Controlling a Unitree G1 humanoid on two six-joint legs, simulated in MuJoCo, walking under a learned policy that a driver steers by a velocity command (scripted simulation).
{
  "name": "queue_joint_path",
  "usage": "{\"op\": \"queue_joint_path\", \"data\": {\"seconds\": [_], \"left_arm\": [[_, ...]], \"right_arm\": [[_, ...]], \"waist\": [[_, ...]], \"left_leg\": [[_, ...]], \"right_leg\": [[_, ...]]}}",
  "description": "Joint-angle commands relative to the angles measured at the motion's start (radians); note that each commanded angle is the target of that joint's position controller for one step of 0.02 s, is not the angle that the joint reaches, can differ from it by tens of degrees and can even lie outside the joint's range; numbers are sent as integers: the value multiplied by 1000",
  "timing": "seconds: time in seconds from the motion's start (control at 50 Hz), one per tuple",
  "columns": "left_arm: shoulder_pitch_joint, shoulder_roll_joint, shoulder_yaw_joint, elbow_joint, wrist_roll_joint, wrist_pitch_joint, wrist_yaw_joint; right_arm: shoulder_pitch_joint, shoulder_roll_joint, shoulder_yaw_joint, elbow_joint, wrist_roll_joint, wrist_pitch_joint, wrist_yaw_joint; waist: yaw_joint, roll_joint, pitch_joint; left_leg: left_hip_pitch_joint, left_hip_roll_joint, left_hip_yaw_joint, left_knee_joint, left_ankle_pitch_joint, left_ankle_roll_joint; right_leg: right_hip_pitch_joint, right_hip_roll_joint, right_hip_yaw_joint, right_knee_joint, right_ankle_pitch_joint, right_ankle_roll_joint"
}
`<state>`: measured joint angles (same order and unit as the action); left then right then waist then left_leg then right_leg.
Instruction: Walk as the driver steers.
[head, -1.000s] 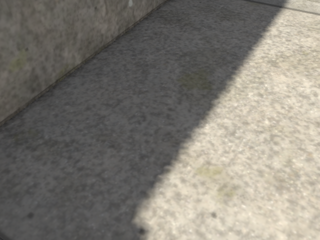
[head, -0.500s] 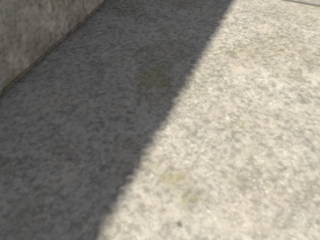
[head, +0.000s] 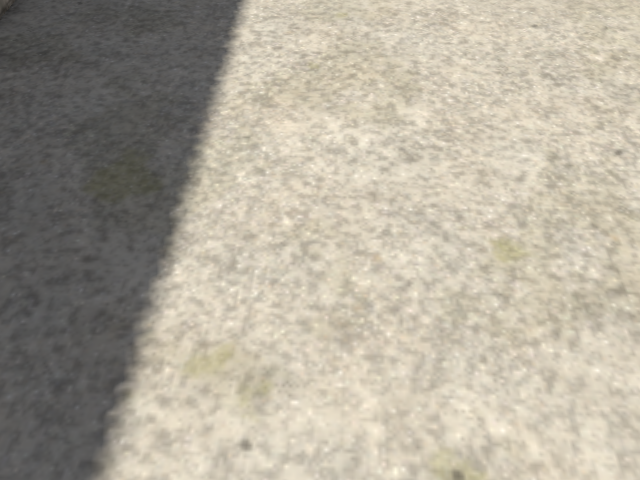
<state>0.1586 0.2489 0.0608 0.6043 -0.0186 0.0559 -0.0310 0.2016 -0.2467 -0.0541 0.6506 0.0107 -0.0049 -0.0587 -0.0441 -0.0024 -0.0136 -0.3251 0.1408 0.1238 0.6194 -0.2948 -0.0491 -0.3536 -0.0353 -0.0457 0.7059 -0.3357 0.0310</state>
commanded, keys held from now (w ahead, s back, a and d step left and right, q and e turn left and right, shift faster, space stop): w+e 0.84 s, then w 0.16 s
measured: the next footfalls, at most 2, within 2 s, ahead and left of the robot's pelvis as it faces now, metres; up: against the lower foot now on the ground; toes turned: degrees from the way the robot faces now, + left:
right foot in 0.02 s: +0.04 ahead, -0.12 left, +0.00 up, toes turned -3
left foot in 0.46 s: +0.17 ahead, +0.10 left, +0.00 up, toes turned -14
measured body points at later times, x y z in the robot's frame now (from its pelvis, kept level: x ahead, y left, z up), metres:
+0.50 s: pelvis +0.11 +0.00 +0.00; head +0.10 +0.00 +0.45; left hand +0.31 +0.20 -0.10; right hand +0.20 -0.28 -0.09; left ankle +0.13 +0.11 -0.73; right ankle +0.00 -0.12 -0.71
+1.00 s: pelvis +0.33 -0.13 -0.01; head +0.37 -0.14 +0.44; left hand +0.62 -0.01 -0.12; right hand +0.21 -0.39 -0.13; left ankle +0.23 +0.09 -0.61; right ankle +0.38 -0.23 -0.73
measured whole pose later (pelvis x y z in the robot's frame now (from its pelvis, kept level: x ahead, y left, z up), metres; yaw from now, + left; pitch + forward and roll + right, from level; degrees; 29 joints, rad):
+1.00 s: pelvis +0.33 -0.13 -0.01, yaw -33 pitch +3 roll +0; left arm 0.11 0.25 0.07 0.71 -0.01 -0.03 -0.03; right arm 0.35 -0.27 -0.06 0.82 0.03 -0.10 -0.02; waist -0.02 -0.02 0.03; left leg -0.28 0.06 0.01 1.27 -0.42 -0.01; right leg -0.51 0.09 -0.06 0.62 -0.17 -0.12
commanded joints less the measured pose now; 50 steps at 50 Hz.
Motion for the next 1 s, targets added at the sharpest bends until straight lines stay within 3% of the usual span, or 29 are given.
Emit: {"op": "queue_joint_path", "data": {"seconds": [0.02, 0.04, 0.06, 0.08, 0.12, 0.14, 0.22, 0.32, 0.4, 0.44, 0.46, 0.48, 0.5, 0.52, 0.54, 0.58, 0.6, 0.68, 0.72, 0.74, 0.78, 0.84, 0.88, 0.9, 0.92, 0.94, 0.96, 0.98, 1.0], "left_arm": [[140, 145, 51, -46, 7, -14, 5], [251, 360, 123, -23, 47, -137, 17], [302, 218, 86, -5, 118, -199, 19], [214, 169, 61, 15, 103, -214, 5], [101, 97, 15, 41, 41, -186, -20], [47, 84, 2, 38, 44, -175, -20], [46, 113, 2, 42, 79, -189, 8], [18, 113, 5, 14, 42, -209, -13], [38, 111, 23, 22, 37, -202, -41], [54, 73, 22, 30, 27, -187, -39], [89, 33, 16, 42, 40, -181, -30], [124, -68, -8, 24, 48, -183, -22], [90, -68, -7, -25, 71, -207, -27], [-23, 30, 8, 5, 73, -212, -22], [-60, 37, 4, 29, 61, -203, -1], [-39, 11, 1, 74, 88, -185, 7], [-63, 8, 0, 84, 94, -179, -7], [-150, -27, -10, 126, 58, -170, -58], [-169, -37, -18, 145, 60, -159, -73], [-278, -32, -15, 46, -68, -142, -45], [-300, -44, -29, 18, -50, -130, -37], [-223, 32, 8, 2, -22, -109, -38], [-56, 87, 42, 28, -11, -98, -32], [97, 140, 72, 66, -4, -91, -17], [233, 204, 89, 99, 11, -80, 6], [191, 254, 84, 81, 4, -92, 10], [235, 182, 68, 83, 10, -88, 14], [171, 143, 60, 81, 10, -94, 15], [85, 117, 48, 67, 2, -103, 10]], "right_arm": [[73, -127, -51, -10, 3, -15, 10], [-8, -10, -11, -156, -79, -78, 10], [-156, -57, -18, -149, -64, -108, 33], [-191, -104, -26, -121, -45, -117, 27], [-114, -93, -15, -65, -73, -127, 16], [-93, -72, -4, -62, -80, -120, 24], [-37, -73, 12, -22, -70, -97, 61], [-43, -59, 19, -16, -71, -100, 57], [-61, -29, 26, -51, -59, -107, 59], [-13, -48, 13, -62, -37, -142, 42], [61, -65, 2, -52, -41, -162, 29], [200, -115, -6, -34, -47, -180, 12], [249, -229, -30, -25, -35, -172, 18], [239, -164, -21, 9, -40, -169, 30], [180, -116, -11, 16, -19, -159, 46], [111, 33, 38, 29, -28, -153, 53], [77, 51, 43, 19, -35, -145, 40], [140, -25, 20, 80, -81, -144, 35], [159, -32, 21, 110, -89, -144, 48], [205, -107, -14, 135, -20, -110, 31], [214, -140, -23, 147, -10, -96, 17], [180, -163, -41, 150, 5, -87, 12], [155, -184, -53, 146, 16, -76, 8], [151, -183, -54, 144, 18, -74, 7], [170, -121, -36, 118, -17, -82, 10], [291, -11, 8, 91, -16, -106, 29], [201, -90, -13, 80, 18, -140, 48], [116, -109, -17, 47, 48, -149, 48], [75, -109, -15, 38, 29, -150, 36]], "waist": [[38, 31, -87], [72, -526, -138], [203, -334, -3], [152, -246, 87], [39, -161, -3], [-3, -87, -6], [23, -101, -76], [37, -86, -65], [51, -126, -44], [19, -87, -64], [-7, -46, -103], [-31, 140, -242], [-42, 431, -193], [-58, 117, -41], [-45, 95, -15], [3, 90, -23], [13, 70, -35], [-23, 56, -32], [-25, 63, -16], [-18, -58, 123], [-22, 34, 108], [41, 136, 29], [141, 159, -54], [215, 140, -123], [221, -8, -227], [105, -227, -376], [175, -110, -430], [157, -70, -279], [104, 35, -174]], "left_leg": [[-115, 75, -29, 120, 50, 76], [-540, -113, -69, 335, -375, 11], [-659, -134, -289, 522, -257, 40], [-750, -130, -267, 690, -155, 70], [-656, -93, -223, 823, 11, 107], [-593, -92, -211, 831, 59, 101], [-623, -106, -176, 867, 100, 19], [-320, -99, -117, 379, 62, -45], [-205, -108, -132, 77, -74, -7], [-36, -123, -108, -112, 54, 48], [139, -75, -160, -123, 90, 94], [412, 135, -401, -131, 185, 304], [608, 309, -974, -343, 61, 527], [522, 333, -915, -373, -99, 467], [420, 275, -689, -336, -177, 367], [254, 188, -431, -388, -7, 284], [213, 165, -354, -422, 92, 271], [302, 123, -130, -460, 421, 267], [287, 96, -22, -477, 497, 250], [228, 75, 45, -448, 454, 148], [212, 86, 73, -457, 512, 129], [345, 118, 99, -310, 988, 123], [373, 127, 93, -86, 1189, 115], [292, 88, 107, 116, 1095, 90], [-19, 20, 93, 448, 466, 64], [-359, -167, -57, 841, -273, 18], [-425, -132, -238, 926, -206, 36], [-485, -87, -220, 891, -120, 51], [-457, -33, -206, 805, -40, 55]], "right_leg": [[301, -18, 127, -271, 283, -98], [491, -286, 584, -393, 68, -466], [358, -329, 800, -561, -556, -402], [259, -303, 704, -523, -546, -290], [111, -201, 480, -461, -354, -205], [15, -183, 458, -469, -330, -198], [27, -148, 430, -459, -254, -244], [-63, -100, 393, -438, -110, -262], [38, -145, 509, -351, -83, -301], [45, -112, 549, -257, -56, -303], [-36, -50, 514, -123, -52, -256], [-215, 109, 345, 225, -99, -142], [-708, 216, 242, 490, -275, -55], [-859, 116, 243, 639, -141, -62], [-846, 48, 174, 731, -33, -60], [-679, -27, 154, 676, 132, -62], [-607, -46, 132, 636, 146, -51], [-639, -44, 73, 436, 330, -60], [-570, -46, 30, 280, 416, -82], [-530, -30, 26, 209, 350, -69], [-401, -12, -30, 56, 362, -71], [-244, 59, -79, -11, 282, -126], [-30, 116, -79, -93, 236, -189], [212, 125, -40, -195, 320, -226], [570, -53, 212, -117, 413, -268], [815, -320, 797, -269, 227, -489], [766, -301, 828, -380, 75, -454], [628, -265, 667, -394, 40, -396], [434, -234, 557, -417, 115, -354]]}}
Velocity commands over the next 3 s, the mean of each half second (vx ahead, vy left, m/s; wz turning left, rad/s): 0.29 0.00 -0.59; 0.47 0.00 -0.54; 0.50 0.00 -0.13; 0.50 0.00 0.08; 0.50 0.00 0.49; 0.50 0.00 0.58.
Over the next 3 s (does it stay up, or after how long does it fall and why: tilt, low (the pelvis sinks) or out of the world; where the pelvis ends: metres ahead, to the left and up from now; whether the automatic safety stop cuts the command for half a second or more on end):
stays up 1.34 -0.54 0.00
